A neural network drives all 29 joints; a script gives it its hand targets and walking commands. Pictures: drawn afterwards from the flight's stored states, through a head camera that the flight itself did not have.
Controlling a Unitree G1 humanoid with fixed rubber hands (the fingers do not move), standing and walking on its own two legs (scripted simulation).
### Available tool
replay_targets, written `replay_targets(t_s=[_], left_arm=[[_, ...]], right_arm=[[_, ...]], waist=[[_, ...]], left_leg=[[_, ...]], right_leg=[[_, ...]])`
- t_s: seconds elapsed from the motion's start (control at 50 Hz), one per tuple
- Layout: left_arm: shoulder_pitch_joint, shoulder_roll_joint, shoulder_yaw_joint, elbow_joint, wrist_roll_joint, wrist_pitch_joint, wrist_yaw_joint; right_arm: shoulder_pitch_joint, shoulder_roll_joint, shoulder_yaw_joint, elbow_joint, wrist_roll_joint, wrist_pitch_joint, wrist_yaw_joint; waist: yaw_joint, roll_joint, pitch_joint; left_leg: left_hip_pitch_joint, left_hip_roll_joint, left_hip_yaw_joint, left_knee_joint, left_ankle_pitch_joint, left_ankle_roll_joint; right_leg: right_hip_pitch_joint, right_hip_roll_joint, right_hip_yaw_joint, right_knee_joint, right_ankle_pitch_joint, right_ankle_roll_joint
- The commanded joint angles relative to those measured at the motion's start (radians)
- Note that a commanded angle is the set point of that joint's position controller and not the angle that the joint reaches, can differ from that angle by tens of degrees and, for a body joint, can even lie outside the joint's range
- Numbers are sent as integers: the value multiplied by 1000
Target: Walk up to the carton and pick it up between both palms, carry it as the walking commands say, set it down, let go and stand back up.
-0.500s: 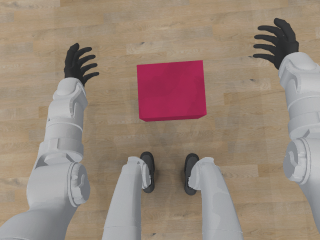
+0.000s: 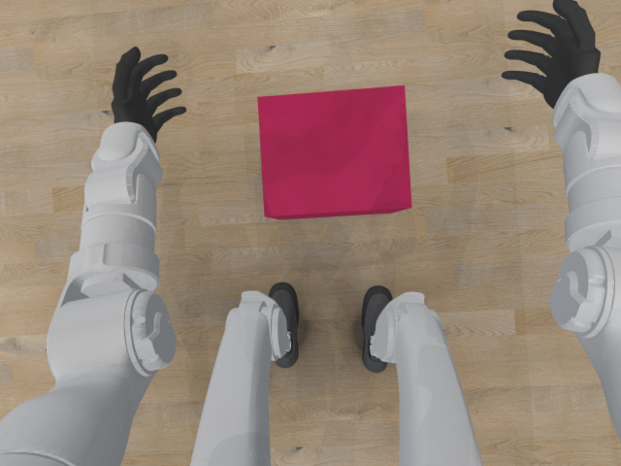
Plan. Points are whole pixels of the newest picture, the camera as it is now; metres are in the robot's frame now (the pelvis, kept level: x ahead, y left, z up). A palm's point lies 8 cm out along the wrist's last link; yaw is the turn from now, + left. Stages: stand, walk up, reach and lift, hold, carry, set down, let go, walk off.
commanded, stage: reach and lift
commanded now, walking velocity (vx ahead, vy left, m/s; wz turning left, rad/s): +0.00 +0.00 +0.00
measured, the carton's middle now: (333, 162) +0.50 -0.01 -0.49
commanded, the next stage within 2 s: none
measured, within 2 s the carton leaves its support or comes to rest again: neither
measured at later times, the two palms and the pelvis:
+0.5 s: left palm (192, 147) +0.49 +0.22 -0.26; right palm (496, 118) +0.52 -0.25 -0.25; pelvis -0.03 +0.00 -0.14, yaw +1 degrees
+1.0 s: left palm (212, 163) +0.49 +0.23 -0.39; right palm (451, 151) +0.50 -0.23 -0.41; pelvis -0.04 +0.00 -0.24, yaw +1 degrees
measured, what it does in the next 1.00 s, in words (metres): lowers itself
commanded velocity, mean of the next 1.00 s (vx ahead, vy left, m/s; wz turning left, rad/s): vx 0.00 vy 0.00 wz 0.00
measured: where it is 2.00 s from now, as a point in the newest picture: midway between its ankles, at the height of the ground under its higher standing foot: (330, 342)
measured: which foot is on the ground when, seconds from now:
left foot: down 0.00-1.00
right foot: down 0.00-1.00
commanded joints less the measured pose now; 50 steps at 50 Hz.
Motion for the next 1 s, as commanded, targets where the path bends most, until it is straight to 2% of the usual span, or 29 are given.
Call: replay_targets(t_s=[0.0, 0.14, 0.26, 0.4, 0.54, 0.86, 0.98], left_arm=[[-191, 142, 14, -78, -5, -12, 10], [-280, 197, -34, -149, -66, -5, 45], [-343, 213, -76, -163, -102, 20, 60], [-378, 202, -78, -95, -88, 15, 69], [-402, 206, -78, -37, -84, -25, 85], [-503, 249, -176, 90, -174, -101, 108], [-507, 201, -242, 209, -235, -122, 92]], right_arm=[[-242, -146, -3, -93, 7, -11, -15], [-324, -221, 27, -159, 56, 2, -50], [-377, -251, 61, -157, 98, 17, -58], [-408, -237, 74, -82, 104, 4, -61], [-433, -230, 90, -33, 112, -33, -85], [-519, -229, 180, 49, 195, -94, -157], [-521, -212, 212, 82, 210, -118, -166]], waist=[[4, -80, -882], [-9, -78, -1055], [-9, -73, -1046], [1, -71, -934], [-2, -70, -870], [-17, -53, -747], [-55, -59, -645]], left_leg=[[354, -98, -40, 36, 200, -38], [337, -102, -30, 204, 201, -44], [297, -98, -22, 311, 153, -44], [199, -87, -26, 420, 103, -44], [126, -77, -35, 528, 106, -45], [46, -52, -49, 732, 104, -44], [9, -47, -66, 789, 105, -39]], right_leg=[[481, 74, 77, 8, 295, 31], [421, 79, 61, 170, 273, 30], [335, 72, 53, 267, 202, 24], [223, 59, 55, 370, 147, 19], [170, 44, 65, 478, 156, 15], [150, 15, 99, 692, 157, 16], [117, 5, 101, 740, 144, 17]])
